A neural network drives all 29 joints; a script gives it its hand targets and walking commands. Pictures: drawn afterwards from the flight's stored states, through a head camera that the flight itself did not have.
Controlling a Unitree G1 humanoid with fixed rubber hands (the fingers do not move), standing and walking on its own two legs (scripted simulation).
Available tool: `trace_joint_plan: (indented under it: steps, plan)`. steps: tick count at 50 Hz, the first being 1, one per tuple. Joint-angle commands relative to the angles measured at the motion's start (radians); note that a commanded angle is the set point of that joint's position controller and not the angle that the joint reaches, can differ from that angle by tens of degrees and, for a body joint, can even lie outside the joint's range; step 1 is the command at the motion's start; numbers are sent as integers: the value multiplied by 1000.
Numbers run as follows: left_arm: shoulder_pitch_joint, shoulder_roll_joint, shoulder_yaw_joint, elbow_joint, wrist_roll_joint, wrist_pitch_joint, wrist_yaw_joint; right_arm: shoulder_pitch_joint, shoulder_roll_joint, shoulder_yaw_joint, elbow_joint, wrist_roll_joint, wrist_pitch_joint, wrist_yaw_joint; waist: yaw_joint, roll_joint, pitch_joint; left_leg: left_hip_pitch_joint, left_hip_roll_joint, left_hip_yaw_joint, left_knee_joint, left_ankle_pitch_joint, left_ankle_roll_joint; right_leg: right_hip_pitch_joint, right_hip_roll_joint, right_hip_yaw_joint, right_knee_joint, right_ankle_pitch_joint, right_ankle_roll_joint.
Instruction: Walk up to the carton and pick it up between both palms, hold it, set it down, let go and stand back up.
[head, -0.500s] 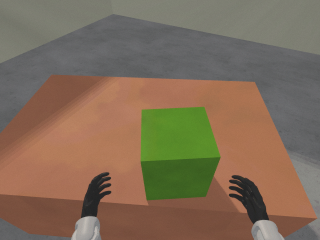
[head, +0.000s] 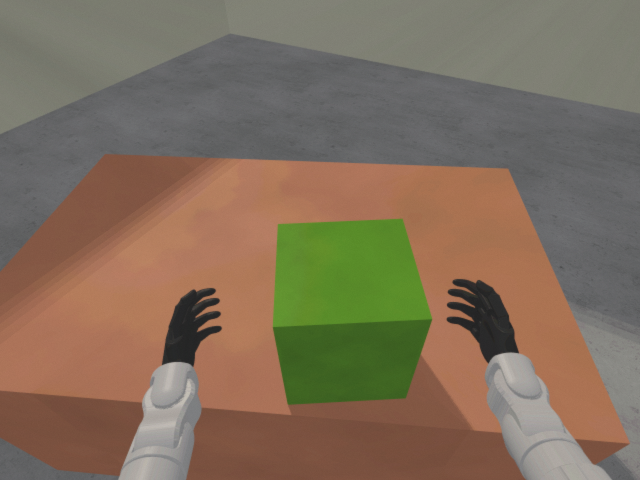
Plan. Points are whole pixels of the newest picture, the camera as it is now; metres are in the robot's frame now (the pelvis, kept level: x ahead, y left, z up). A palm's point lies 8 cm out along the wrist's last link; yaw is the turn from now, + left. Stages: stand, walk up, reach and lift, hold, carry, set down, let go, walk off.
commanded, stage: reach and lift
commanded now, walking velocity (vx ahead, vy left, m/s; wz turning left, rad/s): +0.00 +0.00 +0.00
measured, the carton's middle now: (343, 313) +0.40 +0.01 -0.08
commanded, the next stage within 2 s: none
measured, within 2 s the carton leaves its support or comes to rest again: neither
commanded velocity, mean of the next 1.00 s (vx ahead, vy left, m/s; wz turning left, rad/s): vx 0.00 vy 0.00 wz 0.00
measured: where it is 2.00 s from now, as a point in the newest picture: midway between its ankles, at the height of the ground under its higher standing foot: outside the picture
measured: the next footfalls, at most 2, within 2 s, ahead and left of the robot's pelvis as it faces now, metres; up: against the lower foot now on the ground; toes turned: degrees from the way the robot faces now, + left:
none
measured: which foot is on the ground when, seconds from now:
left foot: down 0.00-1.00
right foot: down 0.00-1.00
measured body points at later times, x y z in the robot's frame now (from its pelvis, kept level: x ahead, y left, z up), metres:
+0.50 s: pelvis -0.01 +0.00 +0.00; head -0.02 +0.01 +0.45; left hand +0.34 +0.24 +0.07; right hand +0.38 -0.17 +0.08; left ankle +0.00 +0.13 -0.74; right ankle -0.03 -0.09 -0.74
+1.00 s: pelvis -0.02 +0.00 +0.00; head +0.01 +0.00 +0.45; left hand +0.40 +0.24 +0.11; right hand +0.44 -0.17 +0.12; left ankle +0.00 +0.13 -0.74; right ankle -0.03 -0.09 -0.74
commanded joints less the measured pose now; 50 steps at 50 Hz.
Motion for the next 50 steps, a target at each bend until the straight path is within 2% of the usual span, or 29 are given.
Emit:
trace_joint_plan:
  steps: [1, 10, 22, 36, 44, 50]
  plan:
    - [-293, 100, 29, -150, -3, -4, -4, -297, -125, -39, -148, 2, -7, -9, 5, 6, -202, 125, -34, 18, 0, 369, -27, -45, -41, 49, -77, 368, 27]
    - [-473, 134, 39, -100, -19, 55, 1, -477, -148, -44, -102, 20, 68, -18, 21, 11, -262, 111, -29, 21, 3, 364, -21, -69, -37, 48, -80, 322, 28]
    - [-724, 181, 16, -12, -46, 121, 11, -723, -193, -49, 9, 47, 156, -17, 27, 25, -368, 91, -12, 18, 22, 371, -21, -106, -29, 39, -76, 298, 31]
    - [-992, 223, -20, 105, -78, 197, 22, -993, -257, -41, 158, 88, 237, -5, 42, 36, -515, 54, 4, 10, 52, 415, -26, -159, -10, 23, -57, 325, 33]
    - [-1087, 236, -24, 203, -83, 191, 13, -1097, -269, -11, 244, 106, 235, 1, 50, 18, -595, 5, 0, 13, 73, 461, -23, -172, -8, 18, -36, 394, 44]
    - [-1139, 246, -44, 349, -101, 121, 1, -1137, -260, -3, 342, 101, 203, 7, 41, 1, -638, -58, -7, 17, 93, 450, -22, -195, -10, 10, -10, 398, 50]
